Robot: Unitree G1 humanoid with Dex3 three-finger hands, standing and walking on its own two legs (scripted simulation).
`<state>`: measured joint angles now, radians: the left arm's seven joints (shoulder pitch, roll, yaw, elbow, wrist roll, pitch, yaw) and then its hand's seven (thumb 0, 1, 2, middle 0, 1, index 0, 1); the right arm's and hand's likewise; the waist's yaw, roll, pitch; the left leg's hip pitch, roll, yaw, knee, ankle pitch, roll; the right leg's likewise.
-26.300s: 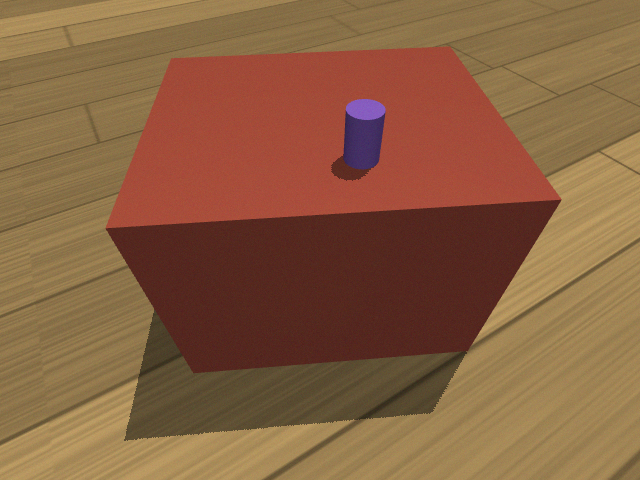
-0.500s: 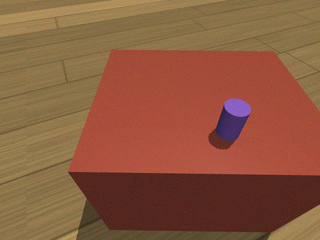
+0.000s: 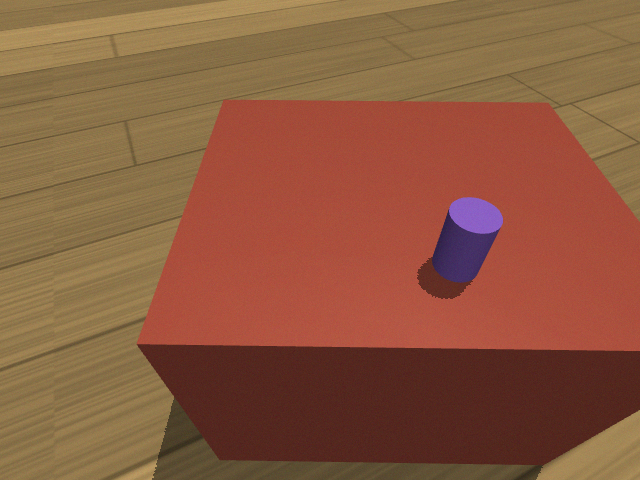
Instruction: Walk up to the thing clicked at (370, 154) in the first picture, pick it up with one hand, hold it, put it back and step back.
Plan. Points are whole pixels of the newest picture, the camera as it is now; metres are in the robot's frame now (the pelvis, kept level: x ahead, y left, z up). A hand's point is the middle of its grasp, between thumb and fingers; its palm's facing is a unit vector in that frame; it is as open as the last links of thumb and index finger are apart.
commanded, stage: stand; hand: right
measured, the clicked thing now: (464, 241) +0.49 -0.23 -0.02
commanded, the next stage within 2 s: step back in 1.90 s
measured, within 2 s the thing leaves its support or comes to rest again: neither
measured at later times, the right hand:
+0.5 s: hand out of the picture +0.07 -0.25 -0.16, palm faces -0.04 +0.94 -0.34, open 7.4 cm
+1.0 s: hand out of the picture +0.08 -0.26 -0.16, palm faces -0.04 +0.94 -0.34, open 7.4 cm
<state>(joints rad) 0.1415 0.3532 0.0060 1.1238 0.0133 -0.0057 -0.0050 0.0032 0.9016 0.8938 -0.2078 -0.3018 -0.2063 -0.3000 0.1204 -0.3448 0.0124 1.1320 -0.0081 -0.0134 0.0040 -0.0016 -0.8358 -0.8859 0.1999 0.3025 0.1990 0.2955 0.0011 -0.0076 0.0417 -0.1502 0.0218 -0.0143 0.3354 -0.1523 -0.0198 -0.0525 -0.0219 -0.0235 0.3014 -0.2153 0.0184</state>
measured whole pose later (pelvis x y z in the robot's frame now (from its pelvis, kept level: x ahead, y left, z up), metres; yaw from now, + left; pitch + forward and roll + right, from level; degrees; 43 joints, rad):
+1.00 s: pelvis +0.01 -0.01 +0.00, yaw +0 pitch -1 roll +0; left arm 0.13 0.35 0.00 1.11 0.01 -0.01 0.00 0.00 0.90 0.89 -0.21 -0.30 -0.21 -0.30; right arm 0.11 -0.35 0.01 1.13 -0.01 -0.01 0.00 0.00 -0.90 -0.90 0.20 0.30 0.20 0.30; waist 0.00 0.00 0.05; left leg -0.14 0.03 -0.02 0.33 -0.16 -0.03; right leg -0.04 -0.02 -0.03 0.29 -0.23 0.01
